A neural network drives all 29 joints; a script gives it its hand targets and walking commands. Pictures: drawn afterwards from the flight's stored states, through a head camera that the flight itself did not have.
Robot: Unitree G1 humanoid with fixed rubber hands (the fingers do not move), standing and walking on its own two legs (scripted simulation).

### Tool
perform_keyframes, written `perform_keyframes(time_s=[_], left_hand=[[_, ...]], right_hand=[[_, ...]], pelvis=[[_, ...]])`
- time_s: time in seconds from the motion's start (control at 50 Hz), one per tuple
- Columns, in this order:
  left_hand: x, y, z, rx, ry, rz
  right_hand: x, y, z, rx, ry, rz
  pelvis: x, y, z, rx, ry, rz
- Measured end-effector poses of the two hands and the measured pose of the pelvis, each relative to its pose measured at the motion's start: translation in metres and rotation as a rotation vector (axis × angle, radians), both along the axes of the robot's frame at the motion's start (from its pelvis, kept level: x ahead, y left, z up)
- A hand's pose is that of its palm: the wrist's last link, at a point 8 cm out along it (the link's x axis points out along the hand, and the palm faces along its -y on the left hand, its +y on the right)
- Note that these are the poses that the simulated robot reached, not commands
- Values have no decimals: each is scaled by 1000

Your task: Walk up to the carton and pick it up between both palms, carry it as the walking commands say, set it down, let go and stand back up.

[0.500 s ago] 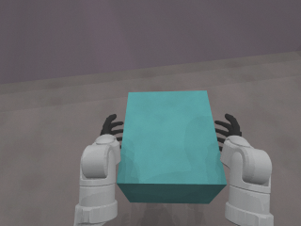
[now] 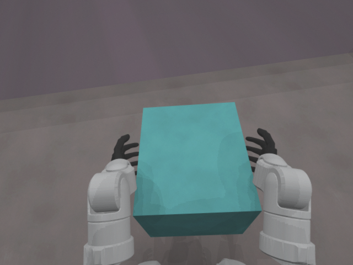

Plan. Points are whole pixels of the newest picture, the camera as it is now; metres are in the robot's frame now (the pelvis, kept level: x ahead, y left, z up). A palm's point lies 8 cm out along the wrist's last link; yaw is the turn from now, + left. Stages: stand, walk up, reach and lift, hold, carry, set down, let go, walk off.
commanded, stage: carry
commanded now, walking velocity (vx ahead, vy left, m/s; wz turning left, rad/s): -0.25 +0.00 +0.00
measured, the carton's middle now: (192, 170) +0.32 +0.01 -0.01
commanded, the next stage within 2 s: none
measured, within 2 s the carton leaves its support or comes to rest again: neither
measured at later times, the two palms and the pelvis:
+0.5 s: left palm (96, 235) +0.16 +0.17 +0.07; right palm (269, 225) +0.18 -0.12 +0.07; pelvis -0.12 +0.01 +0.00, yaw +1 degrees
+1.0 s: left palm out of the picture -0.06 +0.18 +0.07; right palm out of the picture -0.03 -0.11 +0.08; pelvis -0.33 +0.02 +0.00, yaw +3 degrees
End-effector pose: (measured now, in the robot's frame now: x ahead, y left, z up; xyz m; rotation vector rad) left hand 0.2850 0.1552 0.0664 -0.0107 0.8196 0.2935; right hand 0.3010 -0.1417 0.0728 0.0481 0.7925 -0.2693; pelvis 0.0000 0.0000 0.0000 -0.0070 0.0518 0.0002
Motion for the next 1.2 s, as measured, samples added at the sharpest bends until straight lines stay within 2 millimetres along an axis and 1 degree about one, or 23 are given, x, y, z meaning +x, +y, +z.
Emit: perform_keyframes(time_s=[0.08,0.16,0.24,0.3,0.36,0.42,0.48,0.52,0.58,0.66,0.72,0.78,0.86,0.92,0.98,1.04,1.1,1.14,1.2], left_hand=[[-11,-4,5,19,-15,21],[-24,-7,5,16,-6,5],[-40,-3,5,-2,-9,-16],[-53,5,1,-11,-27,-30],[-75,13,-1,-10,-15,-16],[-100,18,-1,-5,7,14],[-123,17,2,2,5,46],[-136,14,4,10,-12,65],[-157,5,6,29,-18,55],[-185,-5,6,14,14,24],[-203,-8,7,4,11,-6],[-223,-7,9,2,-9,-28],[-258,4,8,2,-48,-39],[-294,17,3,-6,-37,-14],[-332,27,0,-12,11,23],[-364,32,1,-12,22,70],[-392,29,6,0,-5,108],[-408,24,7,11,-29,122],[-433,11,8,29,-24,99]], right_hand=[[-8,-4,-3,28,-14,12],[-27,-7,-3,19,-6,0],[-48,-3,2,1,-10,-20],[-64,4,3,-9,-27,-31],[-80,13,2,-9,-15,-17],[-97,18,0,-3,7,11],[-113,18,-2,14,6,33],[-123,15,-4,27,-11,48],[-146,6,-8,41,-17,44],[-185,-5,-5,23,14,13],[-211,-9,0,17,10,-19],[-235,-7,5,14,-10,-40],[-270,3,8,12,-49,-47],[-298,17,6,-8,-38,-12],[-325,27,3,-20,10,30],[-345,33,3,-10,21,67],[-363,32,2,14,-5,95],[-377,27,0,27,-29,106],[-410,14,-7,37,-24,91]], pelvis=[[-11,-5,-3,4,-6,16],[-26,-5,0,22,-5,45],[-44,2,1,33,-6,54],[-60,11,-5,29,-13,54],[-77,15,-4,16,-20,37],[-96,14,-1,-2,-21,25],[-116,8,-1,-4,-17,23],[-130,3,-4,8,-14,22],[-152,-3,-4,5,-22,30],[-181,-6,3,42,-23,53],[-204,-4,5,53,-20,61],[-229,1,4,57,-18,67],[-266,13,-5,45,-18,73],[-294,18,-5,44,-38,62],[-318,18,0,7,-52,56],[-344,13,1,-10,-53,57],[-371,5,-2,-6,-46,50],[-390,-2,-7,3,-41,43],[-419,-7,-6,8,-42,60]])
